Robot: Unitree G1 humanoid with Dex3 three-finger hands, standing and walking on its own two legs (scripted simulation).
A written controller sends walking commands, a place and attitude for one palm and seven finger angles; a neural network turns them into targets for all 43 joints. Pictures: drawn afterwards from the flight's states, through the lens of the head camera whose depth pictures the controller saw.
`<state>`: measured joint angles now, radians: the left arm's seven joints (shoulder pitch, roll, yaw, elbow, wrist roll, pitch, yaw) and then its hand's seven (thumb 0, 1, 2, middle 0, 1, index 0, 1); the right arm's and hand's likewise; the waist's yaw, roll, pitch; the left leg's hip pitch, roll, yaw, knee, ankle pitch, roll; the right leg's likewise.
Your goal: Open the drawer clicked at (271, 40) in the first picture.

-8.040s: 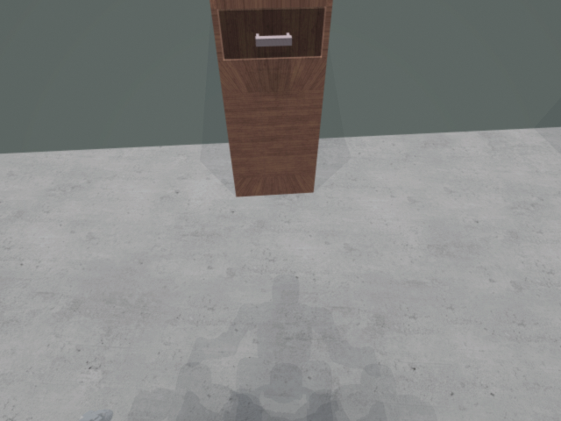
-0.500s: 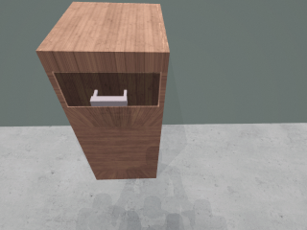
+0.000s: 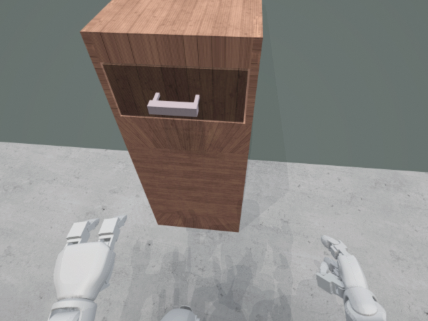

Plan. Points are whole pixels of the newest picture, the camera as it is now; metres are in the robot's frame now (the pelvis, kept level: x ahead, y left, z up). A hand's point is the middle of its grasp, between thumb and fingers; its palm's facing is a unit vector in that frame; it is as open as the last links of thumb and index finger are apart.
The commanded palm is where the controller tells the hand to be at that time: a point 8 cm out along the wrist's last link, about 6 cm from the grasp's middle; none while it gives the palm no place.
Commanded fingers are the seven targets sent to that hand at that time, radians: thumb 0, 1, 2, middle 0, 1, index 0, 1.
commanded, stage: raise the hand with hooked fingers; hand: left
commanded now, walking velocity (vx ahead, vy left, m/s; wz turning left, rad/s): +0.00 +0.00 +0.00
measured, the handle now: (175, 102) +0.59 +0.20 +0.07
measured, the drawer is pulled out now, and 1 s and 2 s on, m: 0.00 0.00 0.00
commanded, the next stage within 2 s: move the hooked fingers above the handle in 1.40 s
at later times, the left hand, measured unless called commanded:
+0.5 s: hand (99, 200) +0.27 +0.25 +0.09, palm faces +0.09 -0.09 -0.99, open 12.0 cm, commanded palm +0.25 +0.25 +0.15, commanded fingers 0.00 -0.29 0.39 -0.28 -1.07 -0.28 -1.07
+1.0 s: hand (84, 138) +0.33 +0.27 +0.18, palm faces +0.11 -0.06 -0.99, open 13.8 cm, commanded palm +0.30 +0.27 +0.24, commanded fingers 0.00 -0.50 0.30 -0.30 -1.20 -0.30 -1.20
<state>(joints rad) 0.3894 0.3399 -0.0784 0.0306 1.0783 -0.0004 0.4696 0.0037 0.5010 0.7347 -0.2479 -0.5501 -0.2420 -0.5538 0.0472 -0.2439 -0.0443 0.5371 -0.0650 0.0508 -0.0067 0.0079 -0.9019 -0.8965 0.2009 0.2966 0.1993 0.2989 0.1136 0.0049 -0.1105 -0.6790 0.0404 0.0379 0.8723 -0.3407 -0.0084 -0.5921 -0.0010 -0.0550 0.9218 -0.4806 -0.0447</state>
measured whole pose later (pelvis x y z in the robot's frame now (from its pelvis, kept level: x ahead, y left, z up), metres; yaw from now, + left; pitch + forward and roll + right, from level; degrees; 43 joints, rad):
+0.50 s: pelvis +0.02 +0.01 +0.03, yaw +0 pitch +4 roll +1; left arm 0.18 0.41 -0.04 -0.03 0.96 0.04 0.26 0.00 -0.08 0.49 -0.29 -0.92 -0.29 -0.93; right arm 0.15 -0.26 -0.04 0.66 -0.02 0.08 -0.03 0.01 -0.90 -0.90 0.20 0.30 0.20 0.30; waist 0.08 0.07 -0.04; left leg -0.42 0.02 0.05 0.62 -0.27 0.00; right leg -0.33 -0.01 -0.04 0.66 -0.39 -0.02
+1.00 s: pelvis +0.03 +0.03 +0.05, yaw +1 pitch +0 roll +0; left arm -0.14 0.52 -0.06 -0.02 0.89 0.13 -0.02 0.00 -0.48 0.31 -0.32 -1.19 -0.31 -1.20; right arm 0.07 -0.24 0.02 0.64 0.02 0.14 -0.02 0.01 -0.90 -0.90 0.20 0.30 0.20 0.30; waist 0.09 0.09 -0.01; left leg -0.26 -0.01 0.04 0.46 -0.20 0.02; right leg -0.16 -0.03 -0.05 0.47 -0.31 0.00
